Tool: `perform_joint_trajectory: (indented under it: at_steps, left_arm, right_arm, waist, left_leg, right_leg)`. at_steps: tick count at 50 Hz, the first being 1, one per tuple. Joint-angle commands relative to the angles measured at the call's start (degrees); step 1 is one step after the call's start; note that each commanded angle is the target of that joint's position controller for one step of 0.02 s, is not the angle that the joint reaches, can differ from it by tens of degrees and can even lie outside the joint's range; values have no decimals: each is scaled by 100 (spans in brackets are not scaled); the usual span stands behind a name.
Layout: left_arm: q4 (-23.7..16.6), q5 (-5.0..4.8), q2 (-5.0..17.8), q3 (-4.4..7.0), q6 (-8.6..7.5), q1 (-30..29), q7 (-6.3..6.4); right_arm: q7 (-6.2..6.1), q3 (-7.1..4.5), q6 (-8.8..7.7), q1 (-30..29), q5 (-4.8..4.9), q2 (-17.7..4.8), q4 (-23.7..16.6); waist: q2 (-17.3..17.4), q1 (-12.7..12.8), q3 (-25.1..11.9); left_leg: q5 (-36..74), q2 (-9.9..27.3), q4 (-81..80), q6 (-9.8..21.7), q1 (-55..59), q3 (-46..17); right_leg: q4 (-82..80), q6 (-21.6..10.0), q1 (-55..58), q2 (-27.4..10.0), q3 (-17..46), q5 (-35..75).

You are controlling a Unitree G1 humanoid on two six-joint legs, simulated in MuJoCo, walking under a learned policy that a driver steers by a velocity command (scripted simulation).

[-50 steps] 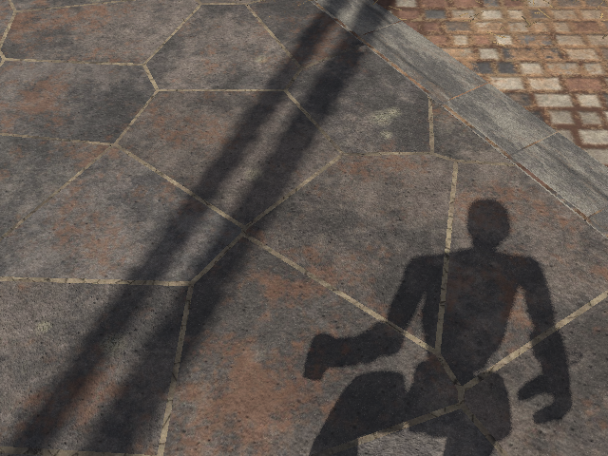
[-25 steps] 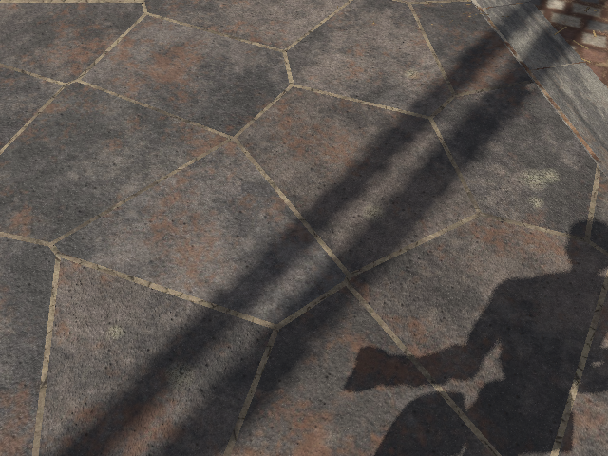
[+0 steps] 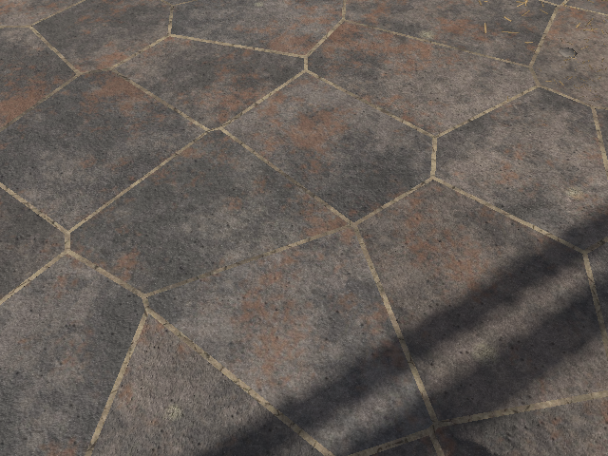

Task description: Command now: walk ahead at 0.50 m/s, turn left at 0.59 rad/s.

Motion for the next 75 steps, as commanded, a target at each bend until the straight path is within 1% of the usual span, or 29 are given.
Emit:
perform_joint_trajectory:
  at_steps: [1,12,15,16,17,18,19,20,22,28,33,38,41,43,44,45,46,47,48,49,51,58,62,67,68,69,70,72,75]
  left_arm:
    - [-155,-30,741,200,-100,38,22]
    - [361,-165,1260,319,123,435,70]
    - [417,-243,1494,379,226,499,120]
    - [458,-261,1462,342,249,491,128]
    - [436,-178,1262,233,214,515,131]
    - [185,35,388,-77,117,1222,10]
    - [320,-179,892,9,-31,836,-56]
    - [79,-419,1216,126,-73,97,-78]
    - [57,-284,1036,92,-61,-155,-23]
    - [250,-224,627,90,314,168,29]
    - [51,-178,427,29,232,-551,-94]
    - [-365,-162,347,-35,217,-1314,-278]
    - [-550,-165,496,38,244,-1227,-378]
    - [-428,-177,838,230,296,-334,-355]
    - [-231,-186,1150,410,316,580,-275]
    - [-146,-180,1800,605,373,1198,-146]
    - [-306,-204,1843,551,302,979,-159]
    - [-333,-162,1380,419,255,986,-173]
    - [-336,-155,1168,362,214,740,-165]
    - [-381,-169,1036,320,197,362,-163]
    - [-559,-81,792,231,187,-73,-116]
    - [-448,-173,1119,335,241,185,94]
    - [-316,-217,1124,349,321,555,124]
    - [-399,-148,747,249,353,412,123]
    - [-486,-35,356,108,342,597,109]
    - [-707,-261,236,52,285,1298,100]
    - [-489,-292,859,167,299,1161,136]
    - [-569,-145,1003,240,361,338,172]
    - [-607,-114,682,223,436,330,147]
  right_arm:
    - [31,-78,-30,-267,-13,-220,-571]
    - [365,27,-139,-1710,1,-61,-1037]
    - [369,-138,-93,-1169,-68,-363,-1009]
    - [314,-272,-83,-346,-62,-554,-801]
    - [199,-409,-38,617,-57,-827,-538]
    - [124,-472,-77,703,-72,-1509,-480]
    - [128,-344,-130,965,-94,-1036,-578]
    - [161,-253,-204,666,-158,-833,-480]
    - [165,-148,-295,-19,-154,-497,-372]
    - [126,-142,-584,-347,-272,-358,-45]
    - [24,-149,-571,-252,-252,-458,175]
    - [-28,-222,-395,224,-139,-642,506]
    - [-100,-274,-238,126,-96,-828,527]
    - [-170,-298,-140,6,-86,-958,487]
    - [-201,-263,-137,-85,-63,-918,452]
    - [-176,-110,-239,308,-206,-453,245]
    - [-68,72,-452,440,-243,-61,106]
    - [43,-47,-635,-222,-27,-556,-3]
    - [78,-31,-729,-563,87,-589,-148]
    - [42,-24,-765,-622,-25,-529,-134]
    - [11,-96,-659,-469,-197,-596,-75]
    - [4,89,-493,-1312,-240,-116,-297]
    - [99,40,-578,-1783,-112,-302,-425]
    - [83,-215,-717,-546,-166,-766,-168]
    - [32,-289,-711,266,-233,-1079,-102]
    - [93,-379,-631,553,-282,-1460,105]
    - [118,-249,-621,252,-195,-867,-39]
    - [108,-93,-563,-274,-270,-438,-102]
    - [131,-8,-571,-488,-274,-216,97]
  waist:
    - [-870,60,30]
    - [-632,392,374]
    - [-859,-93,-158]
    - [-722,-604,-595]
    - [-422,-1078,-1065]
    - [1167,-433,-1833]
    - [551,-881,-2684]
    - [251,-946,-1680]
    - [-66,-470,-662]
    - [-42,-29,-40]
    - [-59,-294,210]
    - [-157,-590,458]
    - [80,-360,171]
    - [244,191,-446]
    - [70,713,-907]
    - [-1070,655,-1550]
    - [-1552,320,-2294]
    - [-976,679,-2063]
    - [-710,565,-1278]
    - [-256,266,-734]
    - [-441,-95,-419]
    - [-709,128,-163]
    - [-844,323,-201]
    - [-926,-426,-732]
    - [-78,-656,-1558]
    - [1980,-247,-1922]
    - [1077,-377,-1317]
    - [55,-371,-473]
    - [302,-71,-386]
  left_leg:
    - [369,419,-288,-80,-1122,-200]
    - [1622,229,-2981,225,-776,578]
    - [795,-321,-3171,622,477,947]
    - [1123,-505,-3559,839,1746,923]
    - [1369,-166,-3654,1054,3502,283]
    - [902,1693,-3810,2050,5656,-2769]
    - [251,2181,-4641,2302,5639,-4075]
    - [656,1955,-4799,1941,4899,-2999]
    - [1585,1466,-5015,1538,3289,-1577]
    - [2364,1149,-5908,1317,2087,25]
    - [2372,938,-6063,986,2331,918]
    - [2920,1331,-5745,921,3440,1164]
    - [5009,1426,-4947,750,3876,1368]
    - [6453,1322,-3541,570,3747,1511]
    - [5925,1084,-2235,361,3029,1632]
    - [2874,498,-117,9,883,1629]
    - [-1516,-631,1367,-181,-805,435]
    - [-1278,-257,1546,-22,-1442,-327]
    - [-793,-6,1159,100,-1595,-229]
    - [-438,232,548,99,-1391,-162]
    - [-61,448,-67,-29,-657,-147]
    - [1824,94,-2717,-509,24,183]
    - [2194,-128,-3627,-445,353,11]
    - [1432,153,-4117,175,2172,-175]
    - [941,1195,-4114,497,3600,-1251]
    - [-778,2250,-4890,1364,4839,-4103]
    - [-1215,2160,-5092,1284,4412,-4125]
    - [1478,1680,-4898,1057,3144,-2212]
    - [4249,1208,-4847,1073,2377,-840]
  right_leg:
    - [-1361,-890,791,-1580,1260,706]
    - [-1187,-622,1653,-1697,-368,2385]
    - [88,-503,1822,-1725,-628,5096]
    - [1042,-409,1423,-1625,-725,5234]
    - [2400,-247,197,-1442,-737,3952]
    - [4704,98,-2317,-460,-550,-1670]
    - [5547,57,-2692,-225,705,-2337]
    - [5616,-4,-3096,-470,784,-1891]
    - [4777,17,-2784,-904,722,-1033]
    - [3867,326,-2385,-976,980,208]
    - [2135,286,-2414,-793,692,1790]
    - [1302,18,-2888,-679,351,1414]
    - [1191,-270,-2452,-328,-71,534]
    - [1206,-559,-1182,115,-329,96]
    - [784,-804,274,247,-158,456]
    - [768,-1523,2431,-1036,2008,395]
    - [-211,-2440,3613,-2067,5034,-357]
    - [-564,-2138,3525,-1970,4672,-637]
    - [-619,-1888,2760,-1770,3837,-413]
    - [-666,-1697,1861,-1512,3218,175]
    - [-884,-1603,776,-1188,2604,1141]
    - [-937,-1223,-381,-530,1607,1301]
    - [-596,-1058,-30,-728,2152,545]
    - [1026,-600,59,-526,2452,560]
    - [2709,-368,-633,-76,1866,-615]
    - [4368,-101,-2610,449,1312,-2436]
    - [5016,28,-3108,70,1511,-2095]
    - [5046,184,-2782,-176,1275,-1349]
    - [4251,310,-2147,-351,1077,-1302]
